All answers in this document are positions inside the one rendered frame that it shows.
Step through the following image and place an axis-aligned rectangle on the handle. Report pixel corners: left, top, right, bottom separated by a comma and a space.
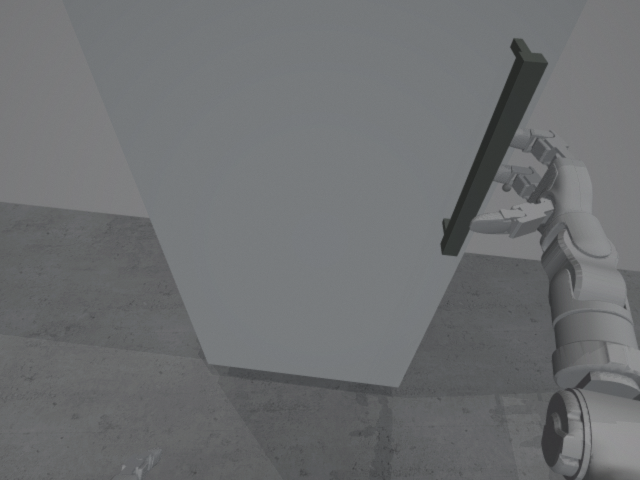
440, 38, 548, 256

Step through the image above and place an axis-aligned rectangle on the right robot forearm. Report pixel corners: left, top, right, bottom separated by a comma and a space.
540, 212, 640, 401

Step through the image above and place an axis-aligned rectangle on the robot right upper arm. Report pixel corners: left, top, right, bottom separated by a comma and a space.
541, 387, 640, 480

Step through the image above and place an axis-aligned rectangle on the fridge door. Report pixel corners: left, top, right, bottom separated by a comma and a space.
62, 0, 587, 388

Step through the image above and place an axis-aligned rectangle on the right robot hand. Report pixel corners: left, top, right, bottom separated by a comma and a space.
469, 128, 593, 239

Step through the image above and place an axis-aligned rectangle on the left robot hand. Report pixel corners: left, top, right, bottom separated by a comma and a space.
111, 447, 162, 480

